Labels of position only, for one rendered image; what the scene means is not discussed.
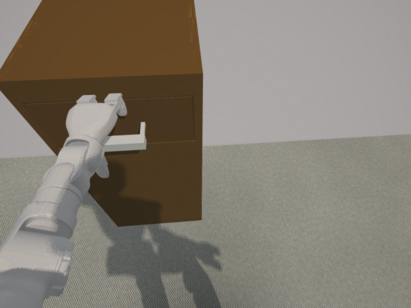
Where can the handle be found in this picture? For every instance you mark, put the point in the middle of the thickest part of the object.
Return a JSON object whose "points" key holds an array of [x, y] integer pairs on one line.
{"points": [[126, 142]]}

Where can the robot left upper arm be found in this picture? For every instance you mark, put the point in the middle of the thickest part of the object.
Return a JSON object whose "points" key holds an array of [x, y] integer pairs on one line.
{"points": [[34, 267]]}

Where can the left robot hand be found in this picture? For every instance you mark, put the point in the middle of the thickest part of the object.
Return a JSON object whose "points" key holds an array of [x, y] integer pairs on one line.
{"points": [[96, 120]]}

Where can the robot left forearm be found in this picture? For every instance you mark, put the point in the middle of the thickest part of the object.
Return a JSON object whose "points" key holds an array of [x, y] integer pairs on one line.
{"points": [[55, 205]]}

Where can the drawer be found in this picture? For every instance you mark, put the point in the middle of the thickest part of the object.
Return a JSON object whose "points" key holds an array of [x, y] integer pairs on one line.
{"points": [[168, 118]]}

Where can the cabinet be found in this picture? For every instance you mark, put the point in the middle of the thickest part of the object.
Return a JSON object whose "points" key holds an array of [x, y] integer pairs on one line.
{"points": [[140, 48]]}

